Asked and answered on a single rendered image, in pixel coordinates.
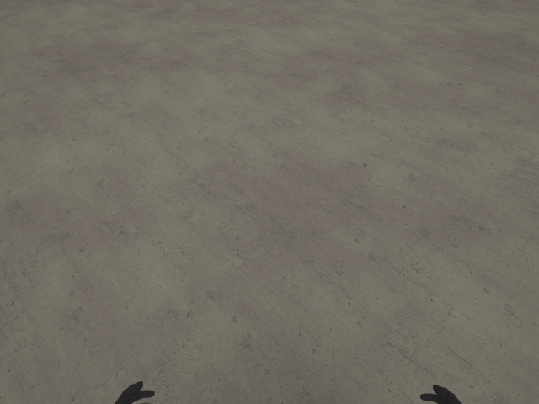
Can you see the left robot hand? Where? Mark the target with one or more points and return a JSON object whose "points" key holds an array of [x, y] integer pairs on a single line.
{"points": [[133, 393]]}

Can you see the right robot hand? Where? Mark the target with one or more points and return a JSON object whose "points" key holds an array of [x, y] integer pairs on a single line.
{"points": [[443, 396]]}

